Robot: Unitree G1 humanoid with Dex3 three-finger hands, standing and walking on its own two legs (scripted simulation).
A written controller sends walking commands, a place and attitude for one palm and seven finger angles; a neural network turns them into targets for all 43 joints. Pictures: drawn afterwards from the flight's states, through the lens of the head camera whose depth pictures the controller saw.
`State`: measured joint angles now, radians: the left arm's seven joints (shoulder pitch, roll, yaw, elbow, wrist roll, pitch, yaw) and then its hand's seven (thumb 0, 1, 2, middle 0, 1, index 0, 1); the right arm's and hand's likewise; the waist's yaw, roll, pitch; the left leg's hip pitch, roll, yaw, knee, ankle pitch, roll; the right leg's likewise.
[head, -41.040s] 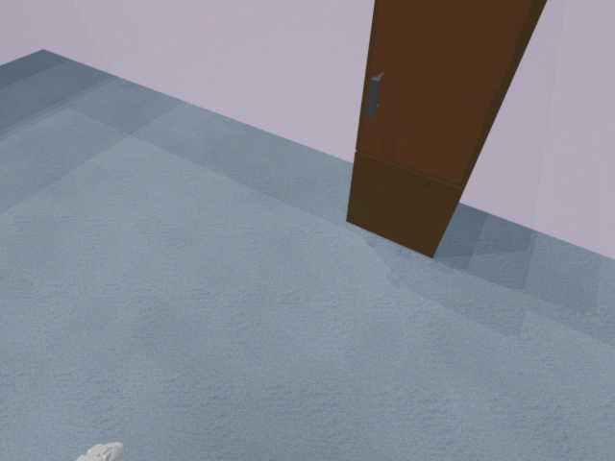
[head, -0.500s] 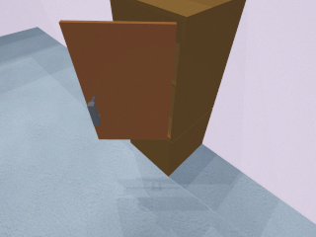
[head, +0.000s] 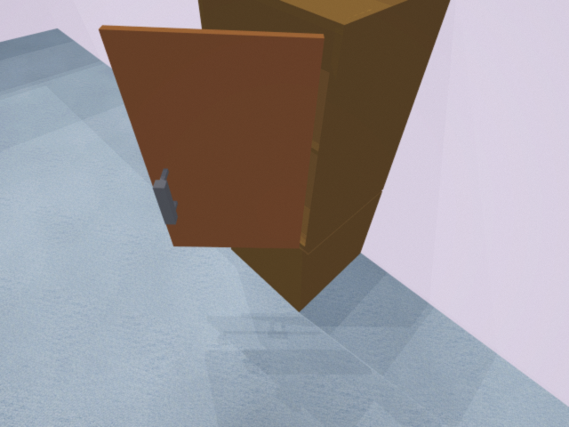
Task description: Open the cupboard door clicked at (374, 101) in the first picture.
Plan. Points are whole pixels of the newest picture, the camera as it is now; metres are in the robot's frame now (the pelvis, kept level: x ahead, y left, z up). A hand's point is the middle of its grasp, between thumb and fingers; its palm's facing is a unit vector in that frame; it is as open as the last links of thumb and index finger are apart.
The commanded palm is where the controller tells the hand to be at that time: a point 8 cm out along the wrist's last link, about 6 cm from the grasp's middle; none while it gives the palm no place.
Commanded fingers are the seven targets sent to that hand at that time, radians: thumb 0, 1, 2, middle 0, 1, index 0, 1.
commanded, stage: look again from close up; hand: left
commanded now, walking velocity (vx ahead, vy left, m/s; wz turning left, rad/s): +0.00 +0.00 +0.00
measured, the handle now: (168, 196) +0.60 +0.31 -0.11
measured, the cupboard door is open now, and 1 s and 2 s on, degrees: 45 45 45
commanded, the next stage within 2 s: shuffle to correct the standing spot in 0.20 s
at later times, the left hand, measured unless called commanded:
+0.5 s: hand out of the picture +0.03 +0.20 -0.18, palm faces +0.07 -0.97 -0.21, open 7.3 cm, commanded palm none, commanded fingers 0.00 0.90 0.90 -0.20 -0.30 -0.20 -0.30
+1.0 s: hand out of the picture +0.13 +0.23 -0.17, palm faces +0.04 -0.98 -0.21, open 7.3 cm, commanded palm none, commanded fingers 0.00 0.90 0.90 -0.20 -0.30 -0.20 -0.30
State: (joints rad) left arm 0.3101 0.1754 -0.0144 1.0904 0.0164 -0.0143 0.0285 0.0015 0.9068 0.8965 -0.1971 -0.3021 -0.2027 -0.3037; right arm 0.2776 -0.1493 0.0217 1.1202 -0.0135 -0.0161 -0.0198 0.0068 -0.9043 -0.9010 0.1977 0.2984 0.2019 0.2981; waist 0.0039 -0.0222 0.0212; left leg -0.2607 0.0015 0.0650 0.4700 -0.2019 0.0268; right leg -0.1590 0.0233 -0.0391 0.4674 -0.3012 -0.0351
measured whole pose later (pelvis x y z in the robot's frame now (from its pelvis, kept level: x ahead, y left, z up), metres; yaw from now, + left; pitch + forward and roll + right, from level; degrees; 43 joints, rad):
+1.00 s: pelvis +0.07 +0.05 +0.00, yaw +2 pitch +0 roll +0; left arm 0.16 0.19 0.03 0.98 0.02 0.04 0.03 0.00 0.91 0.90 -0.19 -0.30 -0.20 -0.30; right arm 0.22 -0.16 -0.02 1.02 -0.03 -0.01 -0.04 0.01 -0.92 -0.90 0.20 0.30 0.21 0.30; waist -0.01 -0.02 0.08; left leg -0.23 -0.01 0.11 0.47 -0.24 0.07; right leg -0.35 -0.04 -0.04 0.74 -0.39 0.02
